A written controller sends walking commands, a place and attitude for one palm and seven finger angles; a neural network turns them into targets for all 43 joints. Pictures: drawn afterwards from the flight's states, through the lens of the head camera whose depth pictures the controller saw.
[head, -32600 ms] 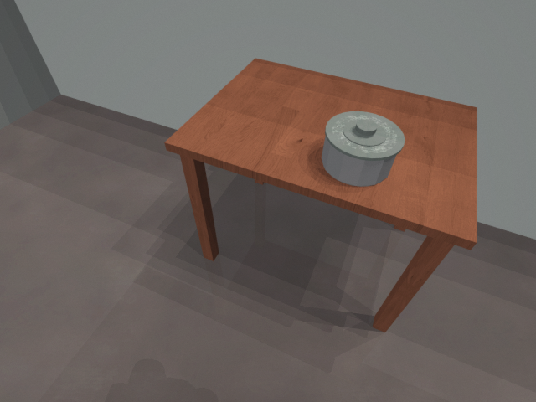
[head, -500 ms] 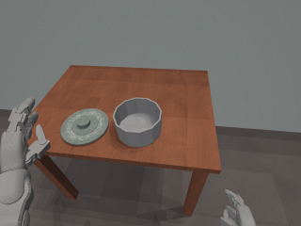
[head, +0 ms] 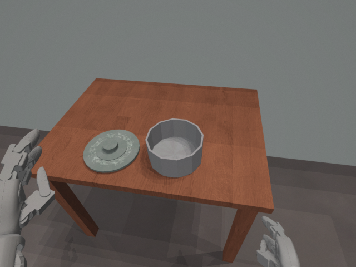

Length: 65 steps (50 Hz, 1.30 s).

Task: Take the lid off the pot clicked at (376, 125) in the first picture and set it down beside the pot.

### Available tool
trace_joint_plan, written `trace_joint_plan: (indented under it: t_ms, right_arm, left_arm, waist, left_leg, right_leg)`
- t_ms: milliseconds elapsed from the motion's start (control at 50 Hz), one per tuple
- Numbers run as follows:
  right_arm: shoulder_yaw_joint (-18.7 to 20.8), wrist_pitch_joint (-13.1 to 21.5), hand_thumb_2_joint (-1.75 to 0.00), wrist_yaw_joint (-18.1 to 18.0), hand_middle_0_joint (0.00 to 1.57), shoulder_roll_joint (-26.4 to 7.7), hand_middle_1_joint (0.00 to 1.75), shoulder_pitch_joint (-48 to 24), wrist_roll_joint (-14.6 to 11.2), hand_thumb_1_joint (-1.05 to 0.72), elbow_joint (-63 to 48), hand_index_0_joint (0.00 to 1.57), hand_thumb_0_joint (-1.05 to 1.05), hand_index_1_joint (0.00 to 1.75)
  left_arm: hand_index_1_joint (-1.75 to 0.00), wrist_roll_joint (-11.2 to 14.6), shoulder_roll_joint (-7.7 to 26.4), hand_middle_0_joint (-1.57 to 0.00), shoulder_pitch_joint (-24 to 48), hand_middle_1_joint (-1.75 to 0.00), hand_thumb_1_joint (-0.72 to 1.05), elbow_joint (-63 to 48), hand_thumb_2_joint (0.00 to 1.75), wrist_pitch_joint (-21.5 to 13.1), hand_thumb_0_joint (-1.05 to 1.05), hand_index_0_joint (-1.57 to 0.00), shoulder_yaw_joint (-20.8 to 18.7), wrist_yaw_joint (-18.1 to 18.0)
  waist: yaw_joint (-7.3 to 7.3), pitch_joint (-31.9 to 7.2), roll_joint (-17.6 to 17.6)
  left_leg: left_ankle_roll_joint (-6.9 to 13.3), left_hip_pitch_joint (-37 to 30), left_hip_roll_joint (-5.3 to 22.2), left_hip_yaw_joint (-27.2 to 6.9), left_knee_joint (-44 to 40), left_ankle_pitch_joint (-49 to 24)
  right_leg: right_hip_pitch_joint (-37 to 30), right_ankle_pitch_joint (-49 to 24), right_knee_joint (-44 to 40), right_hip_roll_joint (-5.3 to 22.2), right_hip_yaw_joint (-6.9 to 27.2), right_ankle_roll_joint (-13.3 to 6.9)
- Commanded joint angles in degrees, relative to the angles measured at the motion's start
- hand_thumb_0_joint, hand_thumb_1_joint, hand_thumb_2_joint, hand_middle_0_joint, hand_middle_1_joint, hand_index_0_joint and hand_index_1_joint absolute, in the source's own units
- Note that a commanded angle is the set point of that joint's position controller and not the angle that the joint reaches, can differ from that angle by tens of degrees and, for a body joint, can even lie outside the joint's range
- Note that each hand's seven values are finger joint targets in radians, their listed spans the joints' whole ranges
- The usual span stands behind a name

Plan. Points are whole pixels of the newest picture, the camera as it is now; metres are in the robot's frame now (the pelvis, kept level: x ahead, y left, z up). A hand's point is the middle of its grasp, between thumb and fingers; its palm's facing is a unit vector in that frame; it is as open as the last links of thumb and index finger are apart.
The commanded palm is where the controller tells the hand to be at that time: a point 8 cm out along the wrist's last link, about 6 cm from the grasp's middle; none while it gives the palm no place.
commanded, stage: step back with the hand held close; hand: left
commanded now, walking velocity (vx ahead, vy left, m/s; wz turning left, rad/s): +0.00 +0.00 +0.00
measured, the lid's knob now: (110, 145) +0.51 +0.32 -0.09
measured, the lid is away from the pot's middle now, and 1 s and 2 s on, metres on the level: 0.24 0.24 0.24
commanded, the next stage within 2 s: stop stepping back and stand still in 1.46 s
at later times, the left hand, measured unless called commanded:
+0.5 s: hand (46, 195) +0.19 +0.26 +0.15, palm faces +0.20 -0.83 -0.53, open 7.4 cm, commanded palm +0.12 +0.31 +0.18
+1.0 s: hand (1, 246) +0.10 +0.27 +0.16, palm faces +0.34 -0.81 -0.48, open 7.4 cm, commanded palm +0.04 +0.31 +0.18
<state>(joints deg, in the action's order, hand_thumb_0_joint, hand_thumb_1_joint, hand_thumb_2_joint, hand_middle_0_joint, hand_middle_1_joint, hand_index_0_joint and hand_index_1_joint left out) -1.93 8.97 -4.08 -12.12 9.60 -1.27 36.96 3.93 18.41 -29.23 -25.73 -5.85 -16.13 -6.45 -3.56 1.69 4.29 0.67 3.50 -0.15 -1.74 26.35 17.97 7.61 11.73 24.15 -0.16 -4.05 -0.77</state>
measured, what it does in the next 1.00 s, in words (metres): lifts its right foot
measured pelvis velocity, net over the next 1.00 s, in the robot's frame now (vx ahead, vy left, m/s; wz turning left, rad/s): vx -0.09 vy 0.02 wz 0.02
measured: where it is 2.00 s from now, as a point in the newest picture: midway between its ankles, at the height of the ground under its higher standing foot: outside the picture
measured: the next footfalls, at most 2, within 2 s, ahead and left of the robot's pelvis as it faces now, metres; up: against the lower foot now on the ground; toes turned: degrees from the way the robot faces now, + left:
right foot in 1.12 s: -0.09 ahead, -0.13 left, +0.00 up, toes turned -4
left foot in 1.48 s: -0.13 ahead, +0.14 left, +0.00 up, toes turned +1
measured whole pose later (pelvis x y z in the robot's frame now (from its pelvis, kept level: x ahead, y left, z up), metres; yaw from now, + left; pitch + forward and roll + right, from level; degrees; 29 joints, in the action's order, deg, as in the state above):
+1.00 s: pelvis -0.09 +0.02 -0.02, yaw +1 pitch +0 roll -2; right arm 1.1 3.8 -4.3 -12.0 13.5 -1.5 30.9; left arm 2.4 25.5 -37.7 -37.8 -13.7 -24.1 -7.7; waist 0.9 2.2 -1.7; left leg 2.6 23.0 -0.6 -1.0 37.8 15.0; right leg 22.2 19.3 40.2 1.7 -4.6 0.5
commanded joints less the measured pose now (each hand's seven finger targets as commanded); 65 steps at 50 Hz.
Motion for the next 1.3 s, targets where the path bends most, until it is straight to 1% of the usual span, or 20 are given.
trace_joint_plan:
  t_ms: [0,80,100,140,240,320,380,460,520,600,680,760,840,900,940,1020,1120,1220,1240,1280]
  right_arm:
    - [1.8,3.7,-0.9,-0.4,0.2,-5.4,0.3,-8.1,0.2,-0.9,-10.4,0.2,0.0,0.3]
    - [1.9,3.3,-0.9,-0.2,0.2,-5.7,0.3,-7.8,0.2,-0.9,-9.9,0.2,0.0,0.3]
    - [2.2,1.8,-0.9,-0.3,0.2,-7.1,0.3,-5.9,0.0,-0.9,-12.0,0.2,0.0,0.3]
    - [2.8,0.8,-0.9,-0.2,0.2,-6.1,0.3,-5.5,0.5,-0.9,-10.2,0.2,0.0,0.3]
    - [3.7,-0.6,-0.9,0.8,0.2,-7.4,0.3,-5.9,0.6,-0.9,-11.9,0.2,0.0,0.3]
    - [4.8,-1.8,-0.9,1.7,0.2,-7.2,0.3,-6.0,0.4,-0.9,-14.0,0.2,0.0,0.3]
    - [5.4,-2.5,-0.9,1.6,0.2,-7.6,0.3,-6.0,-0.1,-0.9,-15.2,0.2,0.0,0.3]
    - [5.6,-2.6,-0.9,1.3,0.2,-6.6,0.3,-4.8,0.4,-0.9,-15.2,0.2,0.0,0.3]
    - [5.6,-1.9,-0.9,1.3,0.2,-6.8,0.3,-3.4,1.0,-0.9,-13.8,0.2,0.0,0.3]
    - [5.1,-1.8,-0.9,1.0,0.2,-7.1,0.3,-2.2,0.6,-0.9,-12.8,0.2,0.0,0.3]
    - [5.9,-3.1,-0.9,1.0,0.2,-7.5,0.3,-2.2,-0.4,-0.9,-13.6,0.2,0.0,0.3]
    - [5.6,-4.6,-0.9,1.0,0.2,-5.9,0.3,-2.1,-0.5,-0.9,-15.0,0.2,0.0,0.3]
    - [4.9,-4.3,-0.9,0.1,0.2,-6.0,0.3,-4.6,-0.6,-0.9,-16.4,0.2,0.0,0.3]
    - [4.1,-2.4,-0.9,-0.6,0.2,-6.6,0.3,-5.7,-0.6,-0.9,-17.2,0.2,0.0,0.3]
    - [4.4,-1.0,-0.9,-0.8,0.2,-6.4,0.3,-4.4,0.0,-0.9,-16.1,0.2,0.0,0.3]
    - [5.6,0.7,-0.9,0.3,0.2,-6.9,0.3,-0.9,0.1,-0.9,-13.0,0.2,0.0,0.3]
    - [4.8,0.9,-0.9,1.1,0.2,-7.9,0.3,-1.7,0.7,-0.9,-11.5,0.2,0.0,0.3]
    - [5.3,-1.0,-0.9,1.4,0.2,-6.6,0.3,-4.1,0.0,-0.9,-15.0,0.2,0.0,0.3]
    - [5.4,-1.3,-0.9,1.3,0.2,-6.0,0.3,-4.3,-0.1,-0.9,-15.5,0.2,0.0,0.3]
    - [6.2,-2.4,-0.9,1.1,0.2,-4.8,0.3,-2.0,-0.2,-0.9,-13.6,0.2,0.0,0.3]
  left_arm:
    - [-0.3,-0.5,9.7,-0.2,4.7,-0.3,0.9,-15.3,0.9,-3.6,0.0,-0.2,-5.7,-1.0]
    - [-0.3,-0.4,11.0,-0.2,3.9,-0.3,0.9,-14.6,0.9,-2.8,0.0,-0.2,-7.1,-1.2]
    - [-0.3,0.0,20.3,-0.2,15.6,-0.3,0.9,-21.0,0.9,-6.5,0.0,-0.2,-17.4,-1.5]
    - [-0.3,-0.6,14.2,-0.2,7.7,-0.3,0.9,-12.0,0.9,-7.0,0.0,-0.2,-13.1,-0.9]
    - [-0.3,-0.9,9.7,-0.2,-1.7,-0.3,0.9,-14.8,0.9,-8.8,0.0,-0.2,-9.4,0.6]
    - [-0.3,-1.5,12.9,-0.2,-8.2,-0.3,0.9,-20.9,0.9,-10.2,0.0,-0.2,-12.9,0.4]
    - [-0.3,-1.5,17.5,-0.2,-9.9,-0.3,0.9,-25.3,0.9,-10.8,0.0,-0.2,-17.3,-0.5]
    - [-0.3,-0.9,15.6,-0.2,-11.2,-0.3,0.9,-25.6,0.9,-10.7,0.0,-0.2,-16.2,-0.5]
    - [-0.3,-1.0,14.0,-0.2,-8.5,-0.3,0.9,-23.2,0.9,-10.4,0.0,-0.2,-14.8,-0.5]
    - [-0.3,-0.8,11.1,-0.2,-4.9,-0.3,0.9,-17.8,0.9,-9.9,0.0,-0.2,-11.8,-0.2]
    - [-0.3,-0.8,12.2,-0.2,-3.6,-0.3,0.9,-17.0,0.9,-9.4,0.0,-0.2,-11.3,0.0]
    - [-0.3,-0.1,14.4,-0.2,-7.3,-0.3,0.9,-21.3,0.9,-10.0,0.0,-0.2,-13.2,-1.0]
    - [-0.3,0.3,15.6,-0.2,-9.6,-0.3,0.9,-26.0,0.9,-10.9,0.0,-0.2,-14.7,-2.3]
    - [-0.3,-1.2,15.2,-0.2,-7.5,-0.3,0.9,-26.3,0.9,-11.9,0.0,-0.2,-14.6,-2.9]
    - [-0.3,-2.0,14.7,-0.2,-3.9,-0.3,0.9,-24.4,0.9,-12.0,0.0,-0.2,-15.0,-3.0]
    - [-0.3,-0.8,12.2,-0.2,-5.2,-0.3,0.9,-20.6,0.9,-11.7,0.0,-0.2,-12.4,-1.9]
    - [-0.3,-1.1,12.1,-0.2,-1.6,-0.3,0.9,-21.2,0.9,-12.6,0.0,-0.2,-10.1,-0.3]
    - [-0.3,0.1,15.1,-0.2,-9.0,-0.3,0.9,-24.7,0.9,-12.2,0.0,-0.2,-14.3,0.1]
    - [-0.3,0.4,16.1,-0.2,-9.4,-0.3,0.9,-25.4,0.9,-12.6,0.0,-0.2,-15.3,0.0]
    - [-0.3,0.8,18.9,-0.2,-9.2,-0.3,0.9,-24.5,0.9,-12.5,0.0,-0.2,-17.1,-1.2]
  waist:
    - [0.49,-5.0,1.0]
    - [0.45,-4.4,0.0]
    - [1.63,2.4,-4.6]
    - [2.38,3.0,-12.2]
    - [2.65,-7.1,0.1]
    - [2.86,-15.2,-1.5]
    - [3.06,-17.1,0.8]
    - [3.16,-12.0,7.4]
    - [3.46,-6.3,7.5]
    - [4.04,-1.8,1.4]
    - [4.42,-9.1,-9.6]
    - [4.76,-10.5,-12.7]
    - [4.58,-7.6,-5.5]
    - [4.38,-3.9,10.4]
    - [4.2,-1.6,12.6]
    - [3.78,-5.9,2.8]
    - [3.86,-10.5,4.0]
    - [3.53,-12.1,1.0]
    - [3.86,-10.4,-2.1]
    - [4.32,-9.8,-13.1]
  left_leg:
    - [1.2,2.8,1.4,-0.1,-5.1,-11.2]
    - [0.8,3.6,1.6,-0.6,-4.8,-13.6]
    - [2.2,8.9,3.0,-1.6,-4.6,-7.5]
    - [2.3,8.9,2.6,-1.9,-1.9,-6.4]
    - [2.7,8.3,5.1,-2.7,-2.9,-20.9]
    - [2.8,6.7,7.1,-4.1,-0.7,-34.0]
    - [2.6,8.0,8.6,-5.8,-0.4,-38.4]
    - [2.9,8.0,11.8,-7.8,-2.1,-45.2]
    - [3.7,13.1,13.1,-8.3,-3.9,-38.0]
    - [3.8,15.5,12.1,-7.9,-1.2,-30.4]
    - [1.5,13.9,5.7,-4.0,8.7,-18.4]
    - [1.1,14.1,1.2,-1.7,14.2,2.2]
    - [2.5,16.5,3.9,-5.2,5.3,6.1]
    - [5.4,32.2,12.5,-13.9,-10.5,15.7]
    - [6.9,39.8,15.3,-15.0,-13.8,15.1]
    - [5.5,17.4,14.7,-11.9,-3.0,-14.4]
    - [4.0,8.9,13.2,-9.3,2.0,-28.7]
    - [2.4,19.9,9.1,-5.1,1.0,2.2]
    - [1.5,22.6,6.6,-3.5,4.3,10.1]
    - [-2.1,16.2,0.2,0.9,25.7,9.5]
  right_leg:
    - [-2.0,-3.8,-3.8,2.3,1.4,-0.8]
    - [-2.7,-6.7,-2.8,2.1,1.4,-1.1]
    - [2.1,-8.9,-5.9,5.0,8.7,-0.5]
    - [3.3,-9.2,-7.3,7.3,10.4,-0.9]
    - [-3.6,-22.3,0.7,7.5,6.3,0.0]
    - [-5.9,-26.3,4.8,7.4,4.8,0.3]
    - [-5.4,-21.8,8.0,7.1,4.4,0.0]
    - [2.3,-2.7,11.2,4.8,2.2,1.0]
    - [3.5,4.0,12.5,4.5,1.8,0.8]
    - [3.4,-2.2,5.9,5.7,2.4,0.5]
    - [2.0,-23.1,3.1,12.8,9.1,-3.6]
    - [7.7,-6.6,-3.9,18.9,13.5,-6.1]
    - [11.3,6.2,-1.1,14.5,8.7,-3.8]
    - [2.3,9.0,14.1,4.7,2.5,0.4]
    - [-1.7,10.2,24.3,2.6,2.9,1.2]
    - [9.9,11.5,12.0,3.2,2.8,1.2]
    - [7.2,-1.1,1.5,3.2,2.1,1.5]
    - [4.1,1.8,4.8,5.2,4.0,-0.6]
    - [6.4,5.0,1.6,8.3,7.3,-2.2]
    - [19.6,15.4,-10.4,20.7,19.7,-8.7]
